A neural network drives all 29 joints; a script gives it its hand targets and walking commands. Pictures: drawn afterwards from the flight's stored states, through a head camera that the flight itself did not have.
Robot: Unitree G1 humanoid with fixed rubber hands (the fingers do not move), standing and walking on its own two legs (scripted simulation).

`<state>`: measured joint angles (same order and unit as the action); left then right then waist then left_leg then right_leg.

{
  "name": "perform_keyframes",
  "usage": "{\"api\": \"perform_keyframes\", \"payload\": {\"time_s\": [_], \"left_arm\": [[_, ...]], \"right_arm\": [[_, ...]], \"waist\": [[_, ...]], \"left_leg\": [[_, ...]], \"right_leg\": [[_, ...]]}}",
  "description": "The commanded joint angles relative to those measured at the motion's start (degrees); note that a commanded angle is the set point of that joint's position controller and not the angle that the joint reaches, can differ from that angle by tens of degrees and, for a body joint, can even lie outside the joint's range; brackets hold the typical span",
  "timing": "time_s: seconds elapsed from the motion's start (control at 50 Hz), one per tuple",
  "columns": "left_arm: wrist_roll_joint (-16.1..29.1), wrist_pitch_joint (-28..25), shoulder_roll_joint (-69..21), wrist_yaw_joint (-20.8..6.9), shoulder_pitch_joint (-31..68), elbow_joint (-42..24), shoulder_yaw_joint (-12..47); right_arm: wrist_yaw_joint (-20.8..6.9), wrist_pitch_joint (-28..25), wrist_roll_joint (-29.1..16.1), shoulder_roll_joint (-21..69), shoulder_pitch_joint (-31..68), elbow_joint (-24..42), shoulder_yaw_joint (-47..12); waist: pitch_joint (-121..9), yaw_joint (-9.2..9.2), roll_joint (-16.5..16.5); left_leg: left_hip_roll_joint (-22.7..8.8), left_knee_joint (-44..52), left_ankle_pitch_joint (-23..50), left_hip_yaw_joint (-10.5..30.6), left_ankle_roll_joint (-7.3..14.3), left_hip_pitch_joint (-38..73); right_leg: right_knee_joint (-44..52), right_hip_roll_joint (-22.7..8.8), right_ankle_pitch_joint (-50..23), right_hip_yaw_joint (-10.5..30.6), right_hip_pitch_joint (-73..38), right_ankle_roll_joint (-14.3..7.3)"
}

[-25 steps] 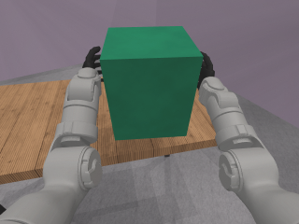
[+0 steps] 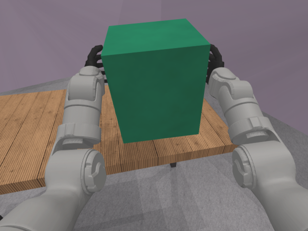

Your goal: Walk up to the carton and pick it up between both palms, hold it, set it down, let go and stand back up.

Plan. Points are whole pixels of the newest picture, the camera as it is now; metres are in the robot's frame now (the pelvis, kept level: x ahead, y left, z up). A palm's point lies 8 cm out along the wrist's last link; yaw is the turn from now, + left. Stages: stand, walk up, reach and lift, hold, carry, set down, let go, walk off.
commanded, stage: reach and lift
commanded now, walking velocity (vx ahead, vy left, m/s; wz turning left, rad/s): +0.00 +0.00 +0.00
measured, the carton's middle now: (154, 81) +0.43 -0.02 +0.24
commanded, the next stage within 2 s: hold in 0.62 s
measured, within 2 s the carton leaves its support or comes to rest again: neither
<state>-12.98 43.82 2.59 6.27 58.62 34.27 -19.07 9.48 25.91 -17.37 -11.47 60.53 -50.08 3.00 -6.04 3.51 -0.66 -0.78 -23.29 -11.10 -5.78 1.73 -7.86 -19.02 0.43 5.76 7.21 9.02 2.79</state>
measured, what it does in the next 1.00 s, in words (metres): stands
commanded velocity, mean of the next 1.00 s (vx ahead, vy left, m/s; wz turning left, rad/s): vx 0.00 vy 0.00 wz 0.00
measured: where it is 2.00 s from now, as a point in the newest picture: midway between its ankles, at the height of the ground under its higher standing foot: outside the picture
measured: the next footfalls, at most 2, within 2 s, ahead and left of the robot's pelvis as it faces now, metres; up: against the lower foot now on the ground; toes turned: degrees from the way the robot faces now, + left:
none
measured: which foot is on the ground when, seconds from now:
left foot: down 0.00-1.00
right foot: down 0.00-1.00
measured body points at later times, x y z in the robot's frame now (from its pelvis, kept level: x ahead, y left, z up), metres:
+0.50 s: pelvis +0.00 +0.00 +0.00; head -0.08 +0.00 +0.44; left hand +0.40 +0.13 +0.30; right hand +0.40 -0.17 +0.30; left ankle +0.02 +0.09 -0.74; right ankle +0.06 -0.15 -0.74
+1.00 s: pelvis +0.00 +0.00 +0.00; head -0.09 +0.00 +0.44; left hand +0.39 +0.14 +0.31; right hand +0.39 -0.16 +0.32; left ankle +0.02 +0.09 -0.74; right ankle +0.06 -0.15 -0.74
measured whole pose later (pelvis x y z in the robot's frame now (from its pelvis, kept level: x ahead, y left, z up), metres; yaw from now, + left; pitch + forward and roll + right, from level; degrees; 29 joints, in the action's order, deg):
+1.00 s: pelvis +0.00 +0.00 +0.00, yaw +0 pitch -4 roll -1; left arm -11.5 50.1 5.0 4.9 61.3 33.6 -19.5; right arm 12.1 34.2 -21.7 -13.4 66.2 -50.6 -1.9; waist -9.3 3.5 -1.4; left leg -0.8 -23.3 -11.4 -5.7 1.7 -7.9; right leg -19.0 0.5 6.0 7.2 9.0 2.8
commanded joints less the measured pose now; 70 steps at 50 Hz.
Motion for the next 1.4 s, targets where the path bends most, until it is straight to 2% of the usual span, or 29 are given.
{"api": "perform_keyframes", "payload": {"time_s": [0.0,0.08,0.14,0.18,0.2,0.24,0.28,0.34,0.36,0.38,0.46,0.56,0.6,0.64,0.68,0.74,0.8,0.84,0.92,0.94,0.96,1.08,1.12,1.14,1.22,1.26,1.3,1.34,1.38], "left_arm": [[10.25,-4.80,-34.25,-7.38,47.32,-7.43,15.40],[7.91,-3.19,-31.07,-8.49,43.64,-3.10,11.61],[10.85,-3.17,-33.67,-8.25,45.44,-9.98,16.56],[9.18,-2.31,-33.27,-8.71,45.73,-6.40,15.15],[12.33,-3.03,-35.48,-7.96,48.04,-11.30,18.98],[10.81,-2.37,-33.35,-8.42,48.39,-9.07,16.01],[10.69,-2.16,-33.90,-8.97,45.15,-6.62,17.10],[10.77,-2.89,-33.77,-9.28,51.51,-5.55,16.54],[12.70,-2.75,-34.78,-8.84,51.69,-8.01,18.31],[10.72,-2.41,-33.61,-9.04,49.66,-3.88,16.10],[12.31,-2.96,-34.01,-8.90,50.64,-5.80,16.48],[10.31,-2.37,-31.13,-10.07,51.31,-5.92,12.81],[11.27,-1.31,-30.72,-10.21,46.37,-5.00,14.24],[10.65,-1.41,-31.70,-10.60,47.61,-6.02,14.52],[11.67,-1.39,-31.52,-10.79,47.97,-8.06,14.38],[14.31,-1.81,-33.27,-9.82,53.03,-14.86,19.50],[14.98,-1.04,-34.69,-9.69,52.33,-12.92,20.30],[13.64,-0.23,-32.86,-9.73,51.17,-9.72,18.07],[12.73,0.54,-32.58,-10.46,52.18,-7.73,16.69],[12.51,0.33,-31.17,-10.65,52.83,-7.31,16.60],[12.69,0.67,-31.44,-10.76,51.22,-7.73,15.89],[12.79,0.77,-31.90,-11.80,51.74,-3.79,15.79],[11.61,0.68,-30.40,-12.11,50.68,-4.08,13.01],[12.86,0.67,-30.98,-11.58,53.49,-5.93,15.50],[12.70,0.72,-29.74,-11.95,52.11,-5.22,13.56],[12.99,0.58,-30.06,-11.70,51.15,-7.89,14.67],[13.03,0.58,-31.24,-12.24,53.62,-8.91,15.50],[12.86,0.97,-30.79,-12.33,52.73,-7.49,15.73],[14.32,0.33,-31.32,-11.59,53.79,-10.13,15.41]], "right_arm": [[-8.68,-0.31,-8.42,40.25,53.93,14.62,-13.39],[-8.45,1.68,-8.74,38.33,51.21,11.51,-13.71],[-7.88,1.02,-12.23,39.40,54.04,19.37,-17.19],[-7.96,1.81,-10.88,37.67,53.52,16.33,-14.36],[-8.07,0.86,-12.42,39.93,56.69,21.44,-16.62],[-7.33,2.55,-12.05,38.98,54.18,18.85,-15.72],[-6.89,2.94,-10.86,38.00,52.38,15.91,-13.92],[-7.77,3.46,-10.09,39.75,53.79,11.46,-11.95],[-8.42,2.89,-10.27,40.09,56.53,15.97,-11.93],[-8.14,3.26,-9.26,38.95,55.83,14.36,-11.18],[-7.60,3.66,-10.33,39.98,55.77,15.11,-12.14],[-7.80,4.81,-10.86,40.08,53.86,13.33,-13.24],[-6.76,5.07,-12.66,40.33,54.95,18.18,-15.54],[-6.27,5.49,-11.41,39.67,54.56,17.89,-14.53],[-5.94,5.38,-13.30,40.45,57.10,20.61,-16.19],[-5.90,5.74,-15.29,42.10,56.51,21.11,-16.92],[-5.43,6.82,-14.66,40.95,54.66,20.57,-15.05],[-5.49,7.40,-14.72,40.10,56.02,20.38,-15.29],[-5.39,8.45,-13.21,39.72,55.27,17.47,-13.03],[-6.10,8.25,-13.56,40.22,56.62,15.70,-13.38],[-6.09,7.87,-14.27,39.57,57.67,20.55,-13.78],[-6.36,8.84,-12.47,38.50,56.78,13.73,-11.10],[-6.27,8.74,-12.19,38.97,56.70,16.48,-11.59],[-6.56,8.98,-13.54,39.44,57.78,15.24,-12.73],[-5.88,9.62,-13.83,39.00,56.93,16.51,-13.32],[-6.00,9.35,-14.65,39.92,56.19,17.13,-14.34],[-5.85,9.92,-14.57,38.69,55.35,16.18,-12.63],[-5.49,9.94,-15.47,39.13,56.13,17.11,-13.49],[-5.87,9.96,-16.39,40.97,57.38,19.37,-15.18]], "waist": [[-25.93,-4.91,0.14],[-20.61,-4.94,3.25],[-28.98,-4.57,-0.04],[-24.32,-3.50,-1.05],[-31.33,-3.56,-0.35],[-26.66,-4.14,1.14],[-22.10,-1.90,0.37],[-19.72,-2.15,-0.91],[-23.59,-2.51,-2.77],[-20.61,-2.63,-0.66],[-26.05,-2.57,0.37],[-22.94,-3.50,1.81],[-25.24,-3.85,2.09],[-24.40,-1.37,2.18],[-27.45,-2.94,3.98],[-31.34,-1.64,-0.60],[-27.56,0.02,-0.29],[-25.71,-1.47,0.66],[-21.52,-0.28,-0.97],[-21.39,-1.98,-1.39],[-24.28,-2.14,-1.33],[-19.84,-0.71,-1.20],[-22.11,-2.40,0.54],[-24.39,-1.28,-1.35],[-23.92,-1.33,3.02],[-27.23,-2.60,1.33],[-22.06,0.38,-2.26],[-24.76,0.22,-0.81],[-28.63,-1.94,1.52]], "left_leg": [[1.33,6.74,2.90,7.88,-2.33,1.78],[1.14,7.25,4.38,7.65,-1.73,0.52],[1.81,3.71,15.78,7.34,-4.36,5.71],[1.52,5.17,7.65,7.48,-3.40,3.52],[1.01,4.43,11.75,8.11,-4.12,5.74],[2.21,4.97,8.22,7.41,-3.44,3.36],[1.68,4.99,7.60,7.74,-3.37,2.68],[0.83,7.86,-1.02,8.41,-2.63,-3.14],[-0.54,9.19,-2.94,9.79,-2.19,-3.98],[-0.09,9.42,-3.60,9.36,-1.94,-4.79],[1.07,7.32,3.12,8.37,-2.72,-1.25],[0.86,9.27,0.53,7.90,-1.23,-3.23],[2.14,6.18,6.69,7.17,-2.26,-0.51],[2.15,5.58,8.42,7.12,-3.23,0.05],[2.11,5.06,9.34,7.91,-2.79,0.73],[1.60,4.50,11.32,7.85,-3.53,2.86],[1.96,4.43,9.59,8.08,-4.52,2.52],[1.69,5.14,5.48,8.16,-3.48,-0.32],[1.16,7.73,0.30,8.29,-2.89,-4.33],[1.03,8.96,-0.40,7.87,-2.32,-5.74],[0.38,8.90,1.25,8.38,-2.35,-6.00],[-0.34,9.48,-3.72,8.89,-1.96,-7.84],[0.58,9.17,-0.30,7.61,-1.67,-6.13],[0.12,8.19,1.55,8.38,-2.59,-4.90],[0.97,7.58,1.72,7.82,-2.25,-3.99],[0.59,7.12,6.62,8.32,-2.39,-2.16],[0.54,7.91,5.26,8.09,-3.11,-4.28],[1.08,7.11,6.21,8.12,-3.60,-2.14],[0.95,7.55,5.93,8.67,-2.64,-2.59]], "right_leg": [[3.18,5.78,-0.76,-7.82,-7.89,-2.73],[4.05,5.44,-1.73,-7.30,-8.66,-2.94],[3.46,6.43,-8.96,-7.48,-10.89,-2.93],[4.19,6.02,-1.88,-7.52,-9.06,-3.26],[2.85,6.33,-7.20,-7.79,-9.90,-2.90],[3.73,5.85,-4.56,-7.70,-9.39,-2.37],[3.85,5.89,-2.70,-7.31,-7.59,-2.89],[3.29,5.85,0.75,-6.93,-8.14,-2.79],[1.66,6.19,-0.16,-7.56,-9.05,-2.58],[2.36,5.93,0.31,-7.36,-8.63,-1.95],[2.70,5.93,-3.09,-7.03,-11.12,-2.46],[2.78,5.99,-2.19,-6.56,-12.23,-2.13],[3.52,5.63,-5.69,-6.33,-11.78,-2.17],[3.84,5.73,-6.81,-6.49,-12.89,-2.61],[3.66,5.86,-7.58,-6.40,-13.32,-2.52],[2.17,6.38,-8.64,-6.52,-12.31,-2.41],[3.15,6.27,-7.14,-6.73,-10.12,-2.14],[3.21,6.25,-4.34,-6.75,-10.79,-1.81],[2.78,6.04,-2.53,-6.65,-11.24,-2.00],[2.79,5.98,-1.80,-5.78,-10.75,-1.92],[2.30,6.33,-4.44,-6.24,-13.28,-1.98],[2.13,6.17,-0.77,-5.99,-11.90,-2.59],[3.22,5.93,-2.07,-6.19,-12.71,-2.25],[2.30,6.39,-4.07,-5.92,-12.55,-2.60],[3.04,5.79,-4.40,-5.90,-13.10,-1.98],[2.03,6.70,-5.93,-6.44,-12.91,-2.53],[2.55,6.12,-6.65,-5.68,-13.88,-2.85],[2.67,6.25,-7.31,-5.92,-13.90,-2.50],[2.31,6.68,-7.72,-5.61,-14.66,-2.00]]}}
